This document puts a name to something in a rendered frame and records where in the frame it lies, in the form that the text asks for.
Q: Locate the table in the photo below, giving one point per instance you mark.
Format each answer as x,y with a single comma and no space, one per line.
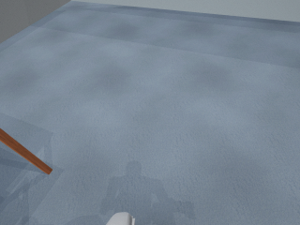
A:
18,148

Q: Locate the left robot thigh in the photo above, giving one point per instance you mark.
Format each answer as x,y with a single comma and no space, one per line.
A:
122,218

